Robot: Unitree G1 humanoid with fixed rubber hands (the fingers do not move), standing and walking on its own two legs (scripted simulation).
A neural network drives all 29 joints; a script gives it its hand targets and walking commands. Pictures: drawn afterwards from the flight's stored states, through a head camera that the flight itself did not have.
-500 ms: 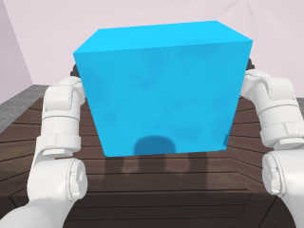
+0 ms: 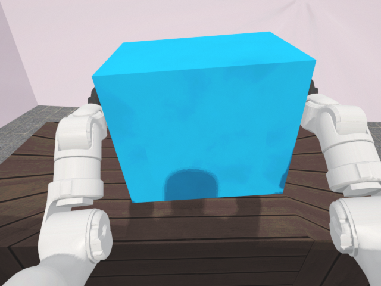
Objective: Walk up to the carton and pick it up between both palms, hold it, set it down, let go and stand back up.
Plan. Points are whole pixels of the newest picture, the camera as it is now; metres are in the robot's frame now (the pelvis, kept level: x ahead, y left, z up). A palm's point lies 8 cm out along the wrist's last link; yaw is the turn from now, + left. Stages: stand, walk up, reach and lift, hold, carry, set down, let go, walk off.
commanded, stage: hold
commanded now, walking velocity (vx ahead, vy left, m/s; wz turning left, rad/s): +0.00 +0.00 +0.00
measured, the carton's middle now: (201, 116) +0.38 -0.01 +0.26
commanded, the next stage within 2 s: none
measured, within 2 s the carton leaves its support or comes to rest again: neither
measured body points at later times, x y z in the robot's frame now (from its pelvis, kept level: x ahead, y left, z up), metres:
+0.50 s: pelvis +0.00 +0.00 +0.00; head -0.11 +0.01 +0.44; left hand +0.37 +0.20 +0.29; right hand +0.37 -0.21 +0.31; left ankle +0.03 +0.12 -0.75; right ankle +0.00 -0.11 -0.75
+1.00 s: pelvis +0.00 +0.00 +0.00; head -0.10 +0.02 +0.44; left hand +0.38 +0.20 +0.29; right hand +0.38 -0.21 +0.31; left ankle +0.03 +0.12 -0.75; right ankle +0.00 -0.11 -0.75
